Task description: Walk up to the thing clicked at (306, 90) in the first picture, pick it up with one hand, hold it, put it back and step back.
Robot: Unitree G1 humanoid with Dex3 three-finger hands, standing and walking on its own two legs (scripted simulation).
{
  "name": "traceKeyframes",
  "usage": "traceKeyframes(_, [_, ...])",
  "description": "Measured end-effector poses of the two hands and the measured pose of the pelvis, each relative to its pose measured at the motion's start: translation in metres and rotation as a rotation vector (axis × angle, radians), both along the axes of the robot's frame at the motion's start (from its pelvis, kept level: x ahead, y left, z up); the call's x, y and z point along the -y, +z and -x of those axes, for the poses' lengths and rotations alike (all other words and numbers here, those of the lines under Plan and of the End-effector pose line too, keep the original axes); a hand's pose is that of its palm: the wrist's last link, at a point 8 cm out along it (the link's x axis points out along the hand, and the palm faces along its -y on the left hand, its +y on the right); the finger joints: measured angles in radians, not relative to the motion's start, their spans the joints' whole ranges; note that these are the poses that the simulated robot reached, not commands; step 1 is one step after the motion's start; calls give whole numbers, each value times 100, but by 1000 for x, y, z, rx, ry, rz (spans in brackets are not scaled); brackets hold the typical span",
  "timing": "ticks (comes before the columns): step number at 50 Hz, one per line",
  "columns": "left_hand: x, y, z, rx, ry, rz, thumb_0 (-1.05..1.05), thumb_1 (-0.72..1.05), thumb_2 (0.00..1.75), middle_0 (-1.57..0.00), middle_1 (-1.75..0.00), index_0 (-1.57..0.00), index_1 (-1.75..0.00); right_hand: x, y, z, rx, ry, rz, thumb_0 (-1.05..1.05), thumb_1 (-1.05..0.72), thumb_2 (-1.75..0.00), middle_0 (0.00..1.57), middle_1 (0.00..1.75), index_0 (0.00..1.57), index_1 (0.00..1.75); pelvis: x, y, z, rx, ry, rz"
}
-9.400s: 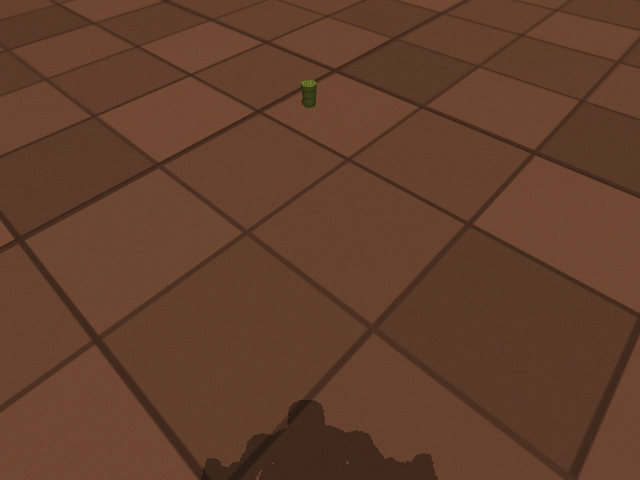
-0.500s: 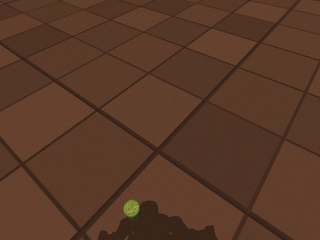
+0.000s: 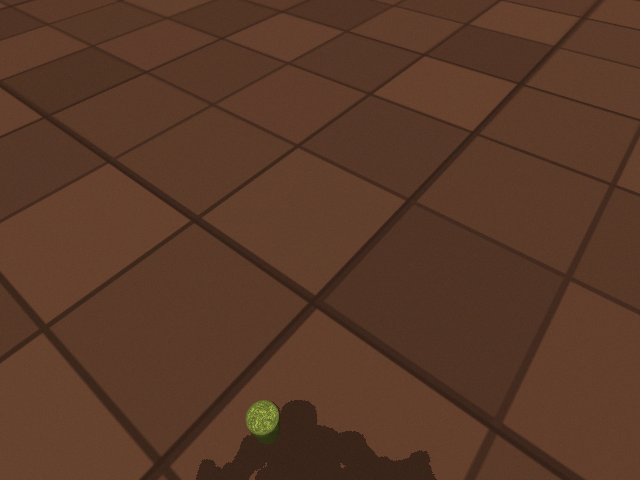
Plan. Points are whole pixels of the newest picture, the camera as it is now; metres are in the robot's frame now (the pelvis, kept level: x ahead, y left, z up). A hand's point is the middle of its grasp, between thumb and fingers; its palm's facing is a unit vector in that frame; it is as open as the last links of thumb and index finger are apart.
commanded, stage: stand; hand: left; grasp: from the side
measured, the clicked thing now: (265, 424) +0.40 +0.18 -0.71
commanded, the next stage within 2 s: go down in 0.02 s
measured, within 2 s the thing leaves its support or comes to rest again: neither
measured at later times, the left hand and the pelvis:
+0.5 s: hand out of the picture +0.15 +0.26 -0.18, palm faces +0.04 -0.94 -0.33, open 14.0 cm; pelvis -0.01 +0.00 -0.03, yaw +0 degrees
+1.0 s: hand out of the picture +0.13 +0.28 -0.21, palm faces +0.08 -0.95 -0.31, open 17.3 cm; pelvis -0.01 +0.00 -0.09, yaw +1 degrees
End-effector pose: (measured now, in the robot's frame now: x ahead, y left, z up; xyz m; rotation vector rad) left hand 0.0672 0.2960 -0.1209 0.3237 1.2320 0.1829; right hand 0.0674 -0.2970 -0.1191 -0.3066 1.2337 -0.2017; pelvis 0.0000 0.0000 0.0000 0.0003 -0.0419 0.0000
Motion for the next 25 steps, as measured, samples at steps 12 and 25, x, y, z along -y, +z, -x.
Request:
traceKeyframes(12, [5, -1, -33, 120, 53, 12, 0, 80, 80, -13, -22, -13, -21, -13, 0, -11, 116, 18, -14, 0, -94, -91, 20, 30, 20, 30, 2, -6, 10, -52, 19, 4])
traceKeyframes(25, [-13, -19, -70, 158, 29, 10, 0, 11, 26, -5, -9, -5, -9, -37, -19, -7, 192, -8, -60, 1, -92, -91, 20, 30, 20, 30, 1, -33, 15, -185, 7, 13])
